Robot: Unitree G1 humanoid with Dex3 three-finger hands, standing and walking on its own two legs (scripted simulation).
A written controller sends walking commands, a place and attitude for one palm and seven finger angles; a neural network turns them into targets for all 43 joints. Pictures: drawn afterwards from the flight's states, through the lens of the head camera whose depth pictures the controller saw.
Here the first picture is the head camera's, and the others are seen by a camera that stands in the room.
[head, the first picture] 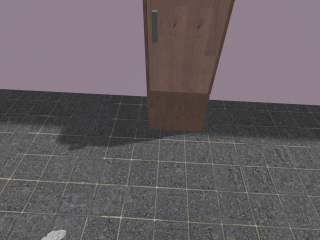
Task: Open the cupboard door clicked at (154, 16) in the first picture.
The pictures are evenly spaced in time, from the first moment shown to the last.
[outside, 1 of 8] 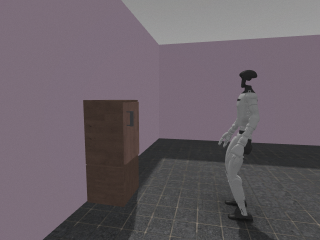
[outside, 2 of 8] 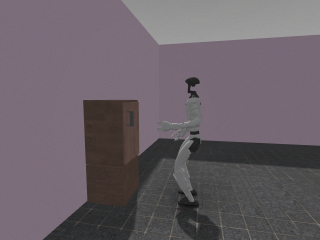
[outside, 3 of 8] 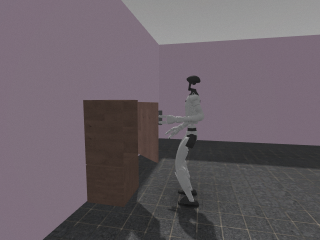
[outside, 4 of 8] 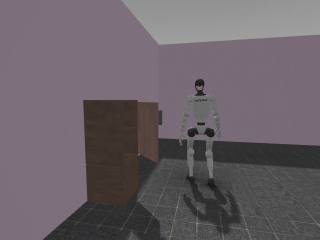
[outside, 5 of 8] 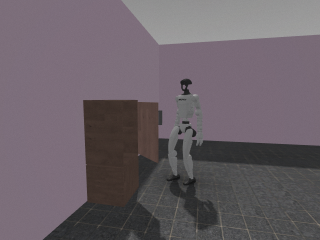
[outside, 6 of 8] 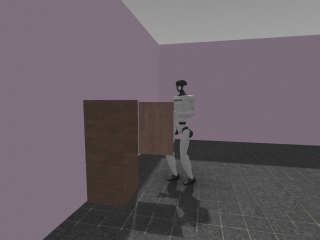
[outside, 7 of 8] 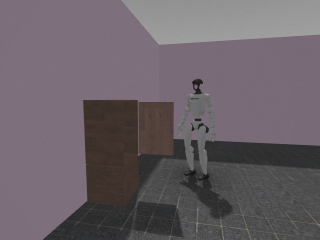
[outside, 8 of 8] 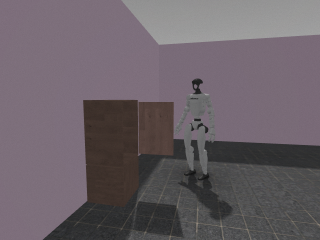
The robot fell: no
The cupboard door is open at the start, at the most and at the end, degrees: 0 93 92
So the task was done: yes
